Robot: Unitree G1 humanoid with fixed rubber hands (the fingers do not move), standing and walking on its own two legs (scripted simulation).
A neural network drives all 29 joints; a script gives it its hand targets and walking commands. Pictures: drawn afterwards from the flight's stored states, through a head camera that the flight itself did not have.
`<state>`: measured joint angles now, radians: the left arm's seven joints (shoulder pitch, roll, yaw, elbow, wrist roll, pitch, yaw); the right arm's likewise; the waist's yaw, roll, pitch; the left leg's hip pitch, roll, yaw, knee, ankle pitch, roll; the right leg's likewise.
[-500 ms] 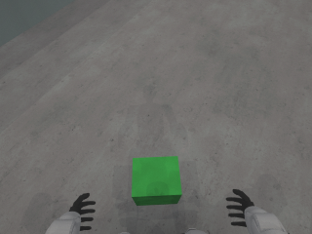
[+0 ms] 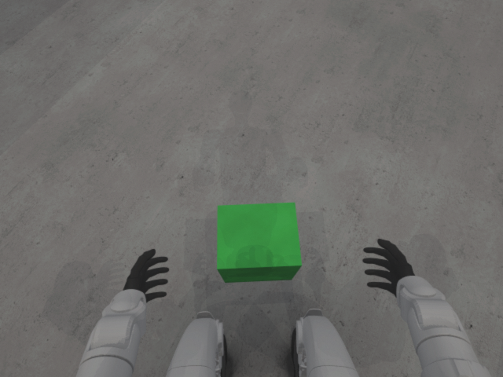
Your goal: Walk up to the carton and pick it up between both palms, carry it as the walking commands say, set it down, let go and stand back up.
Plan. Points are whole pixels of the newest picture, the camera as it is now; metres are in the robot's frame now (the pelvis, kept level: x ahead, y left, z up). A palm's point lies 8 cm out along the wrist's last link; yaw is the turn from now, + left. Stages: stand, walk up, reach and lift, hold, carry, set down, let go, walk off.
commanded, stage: reach and lift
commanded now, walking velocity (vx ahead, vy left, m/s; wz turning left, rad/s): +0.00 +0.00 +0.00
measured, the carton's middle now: (257, 245) +0.45 +0.00 -0.57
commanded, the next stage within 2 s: none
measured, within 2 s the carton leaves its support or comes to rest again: neither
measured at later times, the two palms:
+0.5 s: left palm (151, 216) +0.39 +0.22 -0.12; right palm (370, 205) +0.42 -0.22 -0.13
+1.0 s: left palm (163, 204) +0.44 +0.22 -0.19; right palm (354, 195) +0.46 -0.21 -0.19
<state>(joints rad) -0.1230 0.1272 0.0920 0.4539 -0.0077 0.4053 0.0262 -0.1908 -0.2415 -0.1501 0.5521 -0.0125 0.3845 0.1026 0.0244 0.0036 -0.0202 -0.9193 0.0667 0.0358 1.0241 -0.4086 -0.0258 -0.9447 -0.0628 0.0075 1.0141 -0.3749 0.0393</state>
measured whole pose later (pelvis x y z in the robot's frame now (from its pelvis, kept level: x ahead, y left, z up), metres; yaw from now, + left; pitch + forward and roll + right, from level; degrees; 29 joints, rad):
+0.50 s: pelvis -0.03 -0.01 -0.04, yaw +1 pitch +33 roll +1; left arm -0.80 0.23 0.25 0.80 -0.03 0.23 0.02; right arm -0.86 -0.29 -0.23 0.87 0.02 0.23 0.01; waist 0.03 0.00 -0.05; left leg -1.37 0.07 0.00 1.13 -0.34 -0.04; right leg -1.39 -0.06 -0.01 1.13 -0.32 0.02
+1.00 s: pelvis -0.03 -0.01 -0.08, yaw +1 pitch +47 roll +0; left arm -0.94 0.23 0.33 0.79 0.02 0.12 -0.01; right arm -0.99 -0.30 -0.30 0.87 0.00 0.11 0.05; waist 0.02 -0.01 -0.12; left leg -1.69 0.06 0.00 1.25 -0.37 -0.04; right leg -1.71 -0.06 0.00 1.24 -0.34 0.02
